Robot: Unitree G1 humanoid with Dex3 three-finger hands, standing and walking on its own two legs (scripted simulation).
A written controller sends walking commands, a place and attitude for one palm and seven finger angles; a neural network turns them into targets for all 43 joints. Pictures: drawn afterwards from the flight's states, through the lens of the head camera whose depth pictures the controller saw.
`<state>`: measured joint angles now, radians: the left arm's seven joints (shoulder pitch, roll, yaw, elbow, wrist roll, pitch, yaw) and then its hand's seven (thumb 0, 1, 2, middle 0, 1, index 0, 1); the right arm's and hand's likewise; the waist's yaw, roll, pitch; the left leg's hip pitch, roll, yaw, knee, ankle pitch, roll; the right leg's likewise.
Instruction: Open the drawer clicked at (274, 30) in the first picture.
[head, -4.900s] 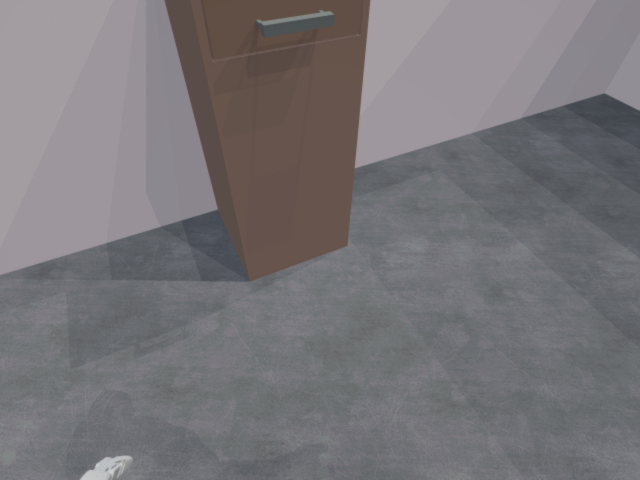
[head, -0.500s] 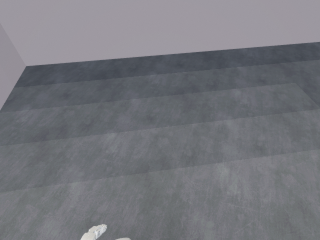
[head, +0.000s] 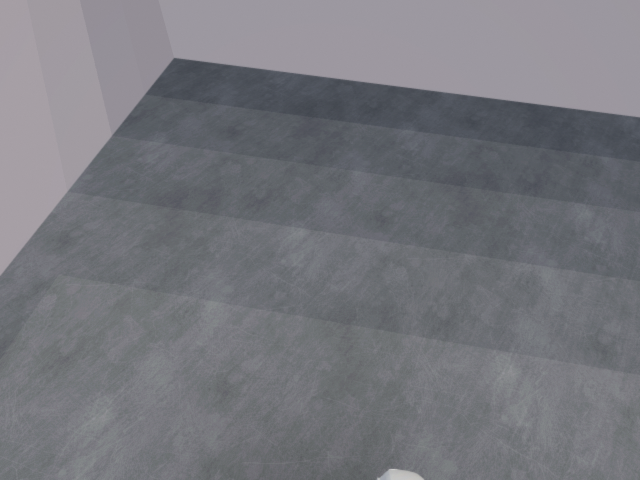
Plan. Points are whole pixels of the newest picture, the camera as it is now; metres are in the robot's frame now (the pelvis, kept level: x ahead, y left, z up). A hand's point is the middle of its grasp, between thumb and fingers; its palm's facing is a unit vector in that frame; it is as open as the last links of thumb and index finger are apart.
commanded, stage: turn to face it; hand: left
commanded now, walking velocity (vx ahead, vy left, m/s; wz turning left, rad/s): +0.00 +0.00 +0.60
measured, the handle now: out of the picture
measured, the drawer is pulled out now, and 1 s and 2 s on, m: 0.00 0.00 0.00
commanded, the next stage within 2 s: none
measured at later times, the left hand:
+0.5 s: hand out of the picture -0.03 +0.16 -0.16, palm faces +0.34 -0.91 -0.25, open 7.4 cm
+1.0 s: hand out of the picture -0.04 +0.24 -0.16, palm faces +0.58 -0.78 -0.24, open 7.4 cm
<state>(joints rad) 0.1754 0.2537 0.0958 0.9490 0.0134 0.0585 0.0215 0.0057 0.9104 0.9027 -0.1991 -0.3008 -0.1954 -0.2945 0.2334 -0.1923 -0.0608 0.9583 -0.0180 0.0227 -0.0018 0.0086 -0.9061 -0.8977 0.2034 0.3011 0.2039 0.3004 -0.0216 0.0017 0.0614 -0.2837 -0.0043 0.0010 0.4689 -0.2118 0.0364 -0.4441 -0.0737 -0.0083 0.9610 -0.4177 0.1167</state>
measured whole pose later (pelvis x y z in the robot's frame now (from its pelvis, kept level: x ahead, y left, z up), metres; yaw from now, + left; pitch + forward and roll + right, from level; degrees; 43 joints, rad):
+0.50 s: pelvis -0.02 -0.04 +0.00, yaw +20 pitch +0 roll +1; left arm 0.23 0.19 0.03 0.89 0.03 0.01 0.02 0.00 0.91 0.90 -0.21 -0.30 -0.20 -0.30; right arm 0.16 -0.27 -0.09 0.94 -0.01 0.09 0.04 0.01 -0.91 -0.90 0.20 0.30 0.20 0.30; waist 0.00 0.00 0.10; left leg -0.42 0.06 0.05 0.92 -0.41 -0.08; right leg -0.20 -0.14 -0.26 0.53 -0.31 0.01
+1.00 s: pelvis -0.03 +0.00 +0.00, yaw +36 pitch +1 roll -1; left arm 0.10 0.24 0.07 0.87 0.01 0.05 0.02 0.00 0.91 0.90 -0.20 -0.30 -0.20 -0.29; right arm 0.22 -0.21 -0.06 0.93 -0.02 0.03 0.01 0.01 -0.90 -0.90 0.20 0.30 0.21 0.30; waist -0.04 -0.01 0.07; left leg -0.25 -0.07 -0.08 0.47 -0.23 0.06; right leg -0.44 -0.07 0.01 0.93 -0.41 0.12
